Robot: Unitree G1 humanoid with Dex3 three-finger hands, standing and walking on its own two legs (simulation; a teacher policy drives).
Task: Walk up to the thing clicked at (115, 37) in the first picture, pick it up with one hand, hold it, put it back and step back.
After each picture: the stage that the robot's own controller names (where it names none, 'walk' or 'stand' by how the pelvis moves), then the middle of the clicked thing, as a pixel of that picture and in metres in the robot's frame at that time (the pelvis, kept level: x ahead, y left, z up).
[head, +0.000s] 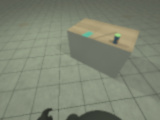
stand; (116, 39) +0.98 -0.28 -0.08
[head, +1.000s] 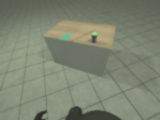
walk; (94, 37) +0.91 +0.03 -0.05
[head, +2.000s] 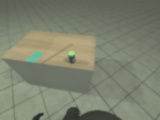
walk; (71, 57) +0.56 +0.22 -0.05
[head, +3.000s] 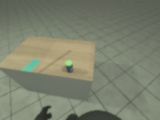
stand; (69, 66) +0.47 +0.21 -0.08
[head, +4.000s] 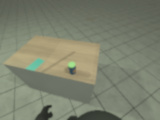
stand; (72, 68) +0.46 +0.19 -0.08
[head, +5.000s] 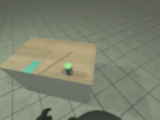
stand; (68, 69) +0.44 +0.22 -0.08
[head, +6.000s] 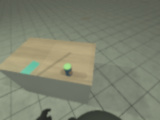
stand; (68, 70) +0.43 +0.22 -0.08
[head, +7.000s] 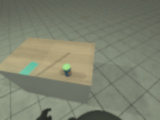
rise first; (67, 70) +0.43 +0.22 -0.08
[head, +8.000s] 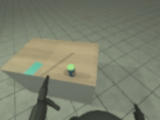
rise first; (71, 70) +0.42 +0.20 -0.08
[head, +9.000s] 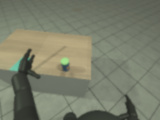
go down; (65, 64) +0.45 +0.19 -0.06
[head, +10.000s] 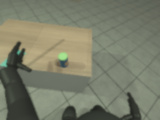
go down; (63, 60) +0.45 +0.19 -0.03
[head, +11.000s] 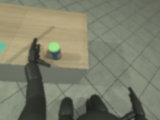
close in; (55, 51) +0.46 +0.20 +0.02
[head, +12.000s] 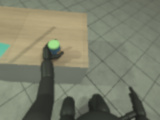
close; (55, 49) +0.48 +0.20 +0.03
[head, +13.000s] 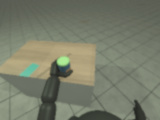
lift; (64, 67) +0.31 +0.17 +0.15
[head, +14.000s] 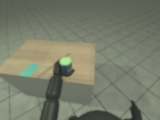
hold; (66, 67) +0.33 +0.17 +0.12
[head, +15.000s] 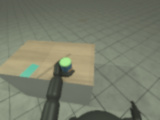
hold; (66, 67) +0.33 +0.17 +0.12
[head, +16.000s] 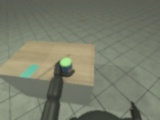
hold; (67, 67) +0.33 +0.17 +0.11
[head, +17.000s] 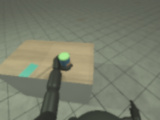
crouch; (65, 62) +0.37 +0.18 +0.12
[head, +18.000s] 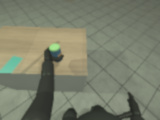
lower; (56, 53) +0.46 +0.21 +0.05
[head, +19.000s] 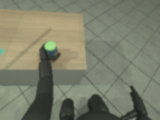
lower; (52, 51) +0.48 +0.21 +0.02
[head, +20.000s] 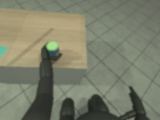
lower; (54, 51) +0.47 +0.20 +0.02
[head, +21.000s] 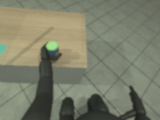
lower; (53, 51) +0.47 +0.21 +0.02
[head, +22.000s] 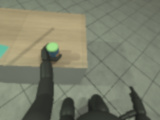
lower; (54, 52) +0.47 +0.21 +0.02
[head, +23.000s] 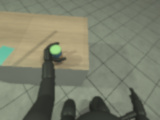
open; (57, 54) +0.46 +0.20 +0.01
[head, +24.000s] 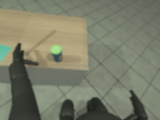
sink last; (57, 54) +0.46 +0.20 +0.00
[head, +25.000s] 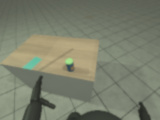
sink last; (70, 65) +0.45 +0.22 -0.03
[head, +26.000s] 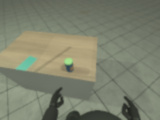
stand; (69, 65) +0.43 +0.20 -0.03
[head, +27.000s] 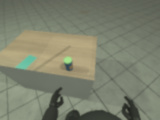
stand; (68, 64) +0.44 +0.20 -0.03
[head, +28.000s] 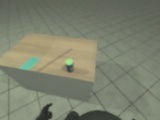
stand; (69, 65) +0.45 +0.20 -0.05
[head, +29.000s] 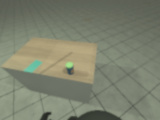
stand; (70, 68) +0.46 +0.21 -0.08
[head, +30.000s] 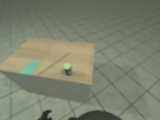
stand; (68, 69) +0.44 +0.22 -0.08
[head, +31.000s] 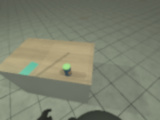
stand; (67, 70) +0.43 +0.23 -0.08
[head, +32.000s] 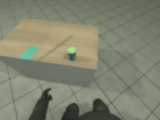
walk; (72, 54) +0.51 +0.16 -0.05
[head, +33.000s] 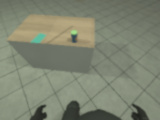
walk; (74, 36) +0.76 +0.23 -0.06
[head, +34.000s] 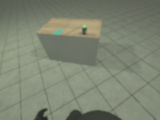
stand; (84, 30) +1.10 +0.18 -0.06
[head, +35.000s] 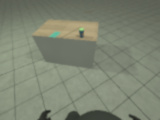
stand; (81, 33) +1.05 +0.18 -0.08
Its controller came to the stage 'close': yes
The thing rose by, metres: 0.20
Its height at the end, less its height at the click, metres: +0.00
